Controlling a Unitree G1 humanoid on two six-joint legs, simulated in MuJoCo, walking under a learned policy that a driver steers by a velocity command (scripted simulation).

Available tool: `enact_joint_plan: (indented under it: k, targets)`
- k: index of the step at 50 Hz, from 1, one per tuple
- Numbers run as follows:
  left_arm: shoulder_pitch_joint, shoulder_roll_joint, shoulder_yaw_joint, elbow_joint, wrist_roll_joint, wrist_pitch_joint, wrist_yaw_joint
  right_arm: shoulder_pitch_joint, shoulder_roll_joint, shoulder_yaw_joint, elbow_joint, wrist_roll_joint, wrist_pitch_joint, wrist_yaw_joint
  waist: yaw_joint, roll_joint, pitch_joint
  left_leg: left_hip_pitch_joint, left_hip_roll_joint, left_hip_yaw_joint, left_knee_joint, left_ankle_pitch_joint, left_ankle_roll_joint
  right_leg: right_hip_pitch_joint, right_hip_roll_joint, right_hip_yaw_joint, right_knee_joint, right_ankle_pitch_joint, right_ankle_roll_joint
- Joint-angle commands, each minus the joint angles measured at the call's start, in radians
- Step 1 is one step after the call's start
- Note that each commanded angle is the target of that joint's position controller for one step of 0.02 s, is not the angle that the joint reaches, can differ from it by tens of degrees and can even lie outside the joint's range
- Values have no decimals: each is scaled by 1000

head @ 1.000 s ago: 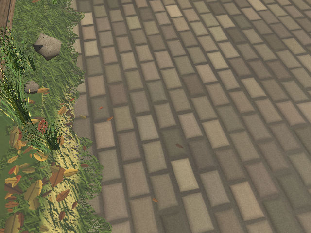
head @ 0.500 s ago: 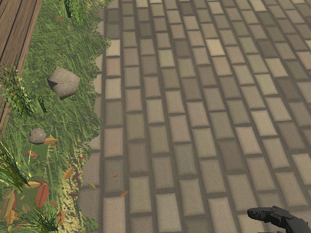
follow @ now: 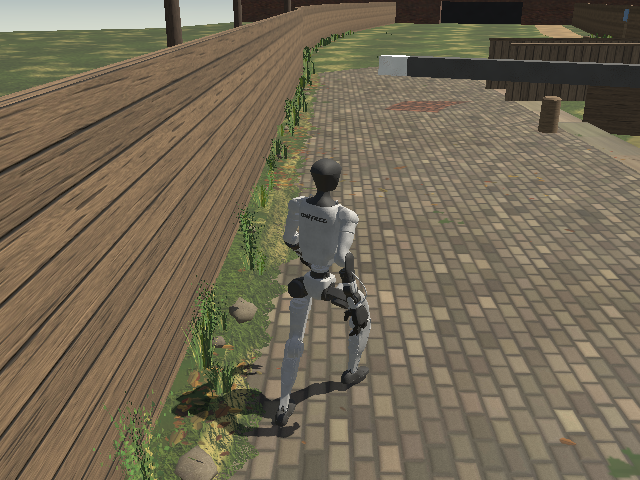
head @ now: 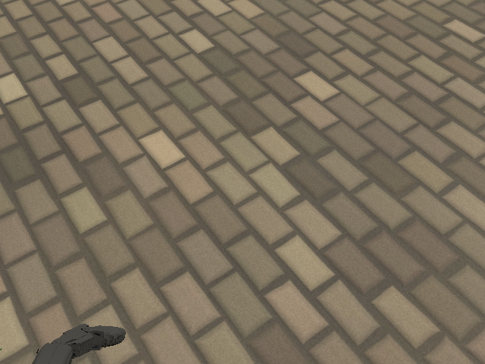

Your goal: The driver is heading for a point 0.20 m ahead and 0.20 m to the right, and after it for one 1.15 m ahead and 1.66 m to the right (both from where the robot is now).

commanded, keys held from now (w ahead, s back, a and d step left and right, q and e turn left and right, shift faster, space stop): w+e+shift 0.78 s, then w+shift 0.22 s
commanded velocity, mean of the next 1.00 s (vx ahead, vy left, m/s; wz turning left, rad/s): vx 1.00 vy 0.00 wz -0.90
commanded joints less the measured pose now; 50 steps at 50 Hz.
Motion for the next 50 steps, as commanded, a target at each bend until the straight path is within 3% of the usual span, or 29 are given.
enact_joint_plan:
  k: [1,2,3,4,5,7,8,11,14,18,20,22,23,24,25,26,27,29,30,33,37,41,43,45,46,47,48,49,50]
  targets:
    - [323,117,39,46,-12,-5,17,-139,-264,-55,-116,-10,29,-27,252,148,-101,-192,277,-45,382,1556,75,455,121,-45,4,-120,-49]
    - [535,167,68,110,-14,-6,35,-163,-281,-65,-139,-22,51,-17,333,131,-211,-284,285,-79,687,1457,100,696,150,6,-19,-243,-80]
    - [567,207,99,134,-28,2,59,-182,-261,-66,-160,-17,55,3,326,-3,-207,-496,164,-79,1067,889,74,853,124,140,-123,-342,-119]
    - [412,297,106,106,-2,15,71,-126,-79,-22,-227,-27,41,28,117,-249,-143,-972,-14,-164,1429,-63,16,1007,-100,630,-205,-303,-249]
    - [448,339,122,76,7,23,70,-209,-116,-16,-316,-12,5,25,165,-143,-294,-1122,-34,-398,1483,-34,23,1110,-201,989,-429,-458,-353]
    - [432,239,106,106,2,4,86,-290,-152,-11,-321,-21,-30,24,110,122,-94,-1126,79,-453,1258,72,38,875,-199,916,-540,-416,-254]
    - [389,213,97,104,-4,-9,89,-293,-140,-7,-310,-39,-19,19,64,160,-47,-1052,107,-448,1188,76,29,739,-147,806,-541,-325,-215]
    - [349,160,72,87,-20,-52,89,-287,-124,0,-318,-62,48,30,3,142,-6,-903,156,-437,986,60,-26,485,-52,643,-565,-202,-199]
    - [373,169,76,78,-18,-72,80,-473,-88,21,-407,-37,54,41,47,80,55,-825,144,-380,686,297,-43,340,38,542,-586,-111,-157]
    - [441,200,94,81,-27,-71,64,-561,-95,25,-453,-9,49,48,128,-12,2,-714,66,-357,420,549,-6,451,41,548,-545,94,-82]
    - [440,206,97,76,-26,-65,72,-560,-122,18,-467,-7,43,42,124,-32,-10,-664,47,-381,316,524,7,535,21,578,-486,152,-49]
    - [412,246,105,65,-16,-63,78,-420,-190,-10,-431,-5,36,25,55,-33,-103,-490,-4,-387,287,392,24,610,21,591,-297,390,-5]
    - [371,282,111,59,-11,-65,73,-244,-232,-31,-393,-2,31,10,-56,-17,-200,-302,-6,-371,289,311,33,580,47,562,-82,446,18]
    - [324,233,96,39,-7,-75,68,-19,-288,-55,-349,-15,27,-11,-165,3,-309,-41,91,-443,341,162,54,425,90,524,204,325,36]
    - [331,43,47,-9,-20,-85,75,118,-355,-71,-323,-59,23,-24,-154,271,-408,194,384,-802,252,-206,84,144,187,424,550,-484,42]
    - [441,52,26,-59,-55,-78,78,-21,-386,-85,-341,-56,28,-7,-13,510,-483,179,524,-1344,16,-380,173,-39,174,339,705,-525,45]
    - [352,130,33,-16,-21,-54,85,-161,-249,-66,-377,-47,36,1,-20,254,-295,10,449,-1190,-2,-490,174,-85,77,306,724,-397,45]
    - [254,142,39,-23,6,-33,54,-188,-160,-43,-343,-43,44,7,-12,62,-134,-208,355,-818,23,-111,148,-45,3,263,630,-308,67]
    - [217,114,33,-50,19,-22,37,-144,-148,-36,-301,-39,38,5,-3,80,-90,-269,328,-704,16,6,142,-41,-25,266,611,-307,73]
    - [144,51,7,-119,16,11,10,-91,-118,-28,-231,-10,9,27,29,123,-36,-334,325,-527,-39,202,126,-97,-74,251,594,-270,83]
    - [30,67,-4,-190,6,20,-4,-141,-140,-30,-217,-11,-17,31,73,110,35,-410,271,-252,-118,413,95,-74,-76,199,395,-84,85]
    - [-96,46,-22,-211,16,10,-26,-33,-182,-35,-170,-14,-12,22,32,56,105,-352,229,-89,-144,762,78,75,-2,39,76,-39,20]
    - [-42,60,-18,-181,20,2,-12,-6,-242,-43,-163,-15,0,13,74,113,48,-259,261,-80,-37,1251,89,211,83,6,19,-102,-15]
    - [196,120,11,-100,23,-8,13,-21,-307,-54,-170,-16,30,4,199,155,-95,-212,300,-90,290,1525,107,453,156,19,-12,-232,-51]
    - [409,157,34,-26,23,-13,30,-63,-309,-53,-186,-14,44,2,295,147,-180,-304,289,-89,557,1460,119,701,166,56,-113,-227,-75]
    - [469,224,66,13,30,-7,51,-44,-261,-47,-197,-23,46,7,283,56,-234,-534,217,-106,912,835,106,935,68,218,-125,-331,-84]
    - [364,334,86,-25,36,3,64,59,-125,-17,-280,-1,39,30,100,-222,-337,-942,57,-179,1308,-69,54,1189,-247,772,-226,-377,-189]
    - [448,313,91,-37,18,10,73,-89,-203,-25,-332,8,21,27,191,-79,-441,-1036,36,-373,1385,26,66,1197,-257,943,-389,-415,-214]
    - [418,285,90,-4,14,0,85,-161,-189,-19,-344,21,12,26,165,-25,-269,-1105,83,-388,1336,101,73,1072,-249,827,-440,-351,-189]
